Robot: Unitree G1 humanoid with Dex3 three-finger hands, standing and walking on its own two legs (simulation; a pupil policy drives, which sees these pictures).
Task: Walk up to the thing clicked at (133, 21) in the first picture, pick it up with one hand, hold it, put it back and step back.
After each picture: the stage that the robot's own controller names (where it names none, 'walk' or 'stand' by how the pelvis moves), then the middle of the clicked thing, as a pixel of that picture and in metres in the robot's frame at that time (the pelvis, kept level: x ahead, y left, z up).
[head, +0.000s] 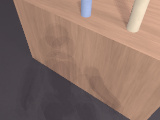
stand; (138, 9) +0.78 -0.26 +0.06
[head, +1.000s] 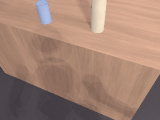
walk; (98, 8) +0.71 -0.01 +0.08
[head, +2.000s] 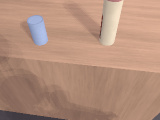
rise first; (110, 17) +0.58 -0.07 +0.12
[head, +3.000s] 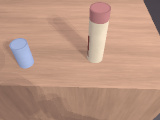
stand; (97, 36) +0.51 -0.02 +0.08
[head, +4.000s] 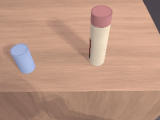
stand; (98, 39) +0.50 -0.04 +0.07
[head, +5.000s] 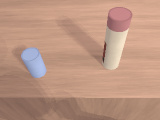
stand; (114, 42) +0.46 -0.08 +0.07
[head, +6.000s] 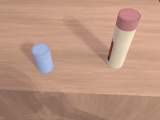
stand; (120, 42) +0.49 -0.12 +0.06
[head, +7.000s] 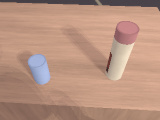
stand; (119, 54) +0.44 -0.11 +0.06
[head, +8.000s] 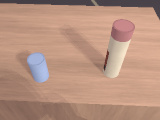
stand; (116, 52) +0.46 -0.10 +0.06
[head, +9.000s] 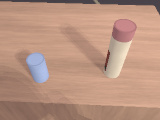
stand; (117, 52) +0.45 -0.10 +0.06
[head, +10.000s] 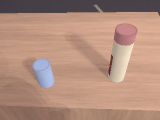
rise first; (120, 56) +0.45 -0.10 +0.06
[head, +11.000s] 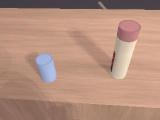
go down; (122, 53) +0.46 -0.10 +0.06
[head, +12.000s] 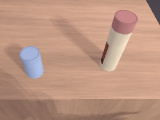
go down; (115, 44) +0.46 -0.12 +0.07
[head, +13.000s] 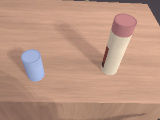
go down; (115, 48) +0.46 -0.11 +0.08
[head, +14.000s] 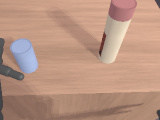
close in; (113, 34) +0.47 -0.10 +0.11
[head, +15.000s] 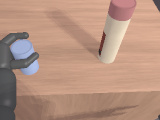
lift; (113, 34) +0.47 -0.10 +0.11
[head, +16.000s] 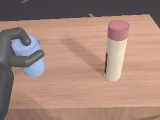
lift; (114, 53) +0.46 -0.10 +0.09
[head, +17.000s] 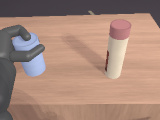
lift; (116, 52) +0.47 -0.10 +0.08
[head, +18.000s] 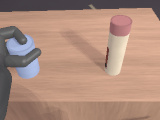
hold; (116, 48) +0.47 -0.10 +0.08
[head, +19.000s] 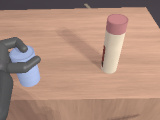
crouch; (112, 47) +0.48 -0.10 +0.08
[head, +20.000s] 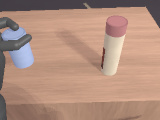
crouch; (112, 49) +0.47 -0.10 +0.08
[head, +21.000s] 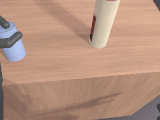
lower; (103, 17) +0.51 -0.09 +0.13
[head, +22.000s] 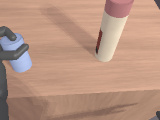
lower; (110, 31) +0.46 -0.09 +0.12
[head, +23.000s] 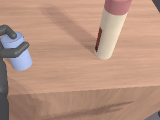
lower; (109, 29) +0.48 -0.09 +0.12
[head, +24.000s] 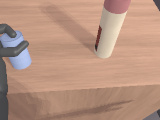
lower; (109, 28) +0.48 -0.09 +0.12
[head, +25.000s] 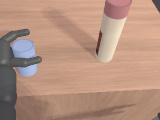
open; (109, 32) +0.47 -0.09 +0.11
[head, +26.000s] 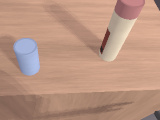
sink last; (117, 32) +0.47 -0.11 +0.11
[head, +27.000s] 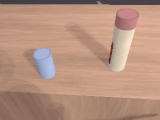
sink last; (121, 43) +0.48 -0.09 +0.10
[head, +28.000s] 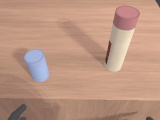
stand; (118, 43) +0.46 -0.10 +0.10
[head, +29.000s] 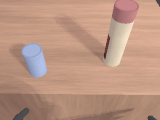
stand; (117, 37) +0.47 -0.09 +0.12
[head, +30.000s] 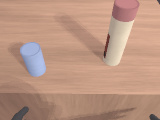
stand; (117, 36) +0.47 -0.09 +0.13
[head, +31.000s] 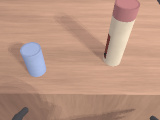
stand; (118, 36) +0.47 -0.09 +0.13
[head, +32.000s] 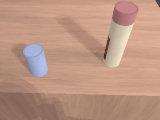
stand; (117, 38) +0.47 -0.09 +0.11
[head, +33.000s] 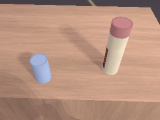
walk; (115, 49) +0.48 -0.10 +0.06
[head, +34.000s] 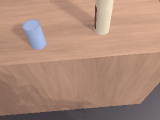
walk; (103, 7) +0.63 -0.05 +0.07
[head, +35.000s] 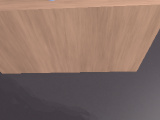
walk; out of the picture +0.93 -0.08 +0.08
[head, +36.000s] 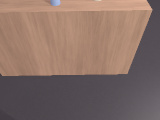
stand; out of the picture +1.09 -0.06 +0.07
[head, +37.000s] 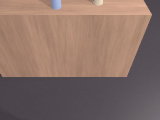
stand; out of the picture +1.08 -0.06 +0.05
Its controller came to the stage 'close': yes
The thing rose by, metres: 0.00
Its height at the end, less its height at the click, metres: +0.00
